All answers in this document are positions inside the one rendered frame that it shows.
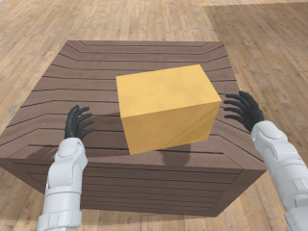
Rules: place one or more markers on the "right robot forearm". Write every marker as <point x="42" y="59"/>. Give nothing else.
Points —
<point x="285" y="166"/>

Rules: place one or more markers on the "right robot hand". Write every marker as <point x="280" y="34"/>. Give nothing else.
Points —
<point x="249" y="113"/>

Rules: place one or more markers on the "carton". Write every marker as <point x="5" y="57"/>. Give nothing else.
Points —
<point x="165" y="108"/>

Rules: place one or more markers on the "pedestal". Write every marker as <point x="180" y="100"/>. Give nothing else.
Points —
<point x="195" y="179"/>

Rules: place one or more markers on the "left robot hand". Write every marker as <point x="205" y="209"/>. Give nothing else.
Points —
<point x="73" y="128"/>

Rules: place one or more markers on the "robot right upper arm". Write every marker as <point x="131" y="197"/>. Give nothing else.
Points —
<point x="297" y="218"/>

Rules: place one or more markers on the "left robot forearm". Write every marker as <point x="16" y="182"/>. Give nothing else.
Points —
<point x="61" y="207"/>

